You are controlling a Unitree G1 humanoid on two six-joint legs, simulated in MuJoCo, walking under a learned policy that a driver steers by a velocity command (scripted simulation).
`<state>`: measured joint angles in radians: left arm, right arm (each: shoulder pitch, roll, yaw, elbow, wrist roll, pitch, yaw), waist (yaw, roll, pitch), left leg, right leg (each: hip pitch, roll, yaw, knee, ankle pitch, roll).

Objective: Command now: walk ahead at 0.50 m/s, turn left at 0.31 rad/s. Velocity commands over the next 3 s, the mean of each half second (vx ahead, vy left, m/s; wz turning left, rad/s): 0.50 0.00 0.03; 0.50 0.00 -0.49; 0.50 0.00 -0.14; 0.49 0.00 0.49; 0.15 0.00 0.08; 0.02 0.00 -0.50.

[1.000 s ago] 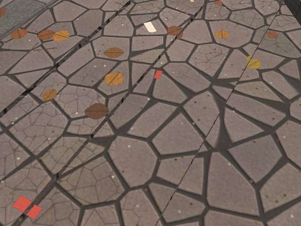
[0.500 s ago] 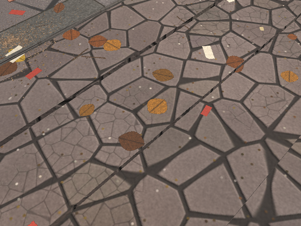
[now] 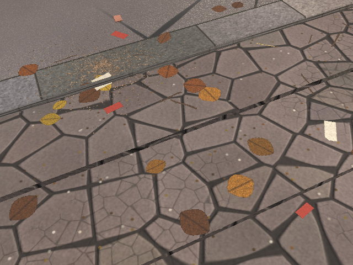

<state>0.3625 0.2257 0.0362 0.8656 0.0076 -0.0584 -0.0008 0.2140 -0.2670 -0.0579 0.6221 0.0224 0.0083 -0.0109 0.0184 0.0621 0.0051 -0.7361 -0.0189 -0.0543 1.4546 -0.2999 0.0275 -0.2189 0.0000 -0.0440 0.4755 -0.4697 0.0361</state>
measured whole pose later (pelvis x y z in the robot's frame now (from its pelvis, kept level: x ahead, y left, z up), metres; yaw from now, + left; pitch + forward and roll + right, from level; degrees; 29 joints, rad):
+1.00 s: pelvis +0.49 -0.03 +0.02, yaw -19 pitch +1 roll +0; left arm 0.26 0.28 0.07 0.71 0.00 -0.04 -0.03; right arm 0.17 -0.28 -0.05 0.70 0.00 -0.11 -0.01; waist 0.03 0.01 0.07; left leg -0.54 0.07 -0.06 1.33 -0.35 -0.01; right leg -0.31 0.12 0.01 0.46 -0.16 -0.12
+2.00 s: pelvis +0.98 -0.17 +0.06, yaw -4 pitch +1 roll -1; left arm 0.32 0.25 0.06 0.76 0.01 -0.09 0.00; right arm 0.21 -0.32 -0.07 0.65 0.02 -0.02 0.01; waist 0.05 0.06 0.01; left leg -0.69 0.07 -0.06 1.14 -0.24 -0.03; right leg -0.12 0.01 -0.09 0.32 -0.22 -0.02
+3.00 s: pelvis +1.12 -0.19 +0.06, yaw -21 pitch +3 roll +3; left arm 0.23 0.27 0.06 0.64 0.00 0.05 0.05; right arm 0.06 -0.26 -0.07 0.78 0.01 0.00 -0.05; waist 0.02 0.00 0.02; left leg -0.53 -0.02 -0.07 0.91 -0.38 -0.09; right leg -0.29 0.07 0.20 0.46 -0.21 -0.05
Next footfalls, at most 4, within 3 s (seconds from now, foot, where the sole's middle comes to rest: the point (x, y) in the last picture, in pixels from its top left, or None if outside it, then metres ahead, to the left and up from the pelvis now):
0.32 left None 0.25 0.15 -0.75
0.84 right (228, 254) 0.55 -0.11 -0.75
1.30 left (200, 176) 0.88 -0.01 -0.72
1.76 right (260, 158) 0.97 -0.28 -0.72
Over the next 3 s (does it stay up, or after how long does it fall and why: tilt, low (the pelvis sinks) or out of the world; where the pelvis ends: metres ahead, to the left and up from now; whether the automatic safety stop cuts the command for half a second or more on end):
stays up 1.12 -0.19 0.06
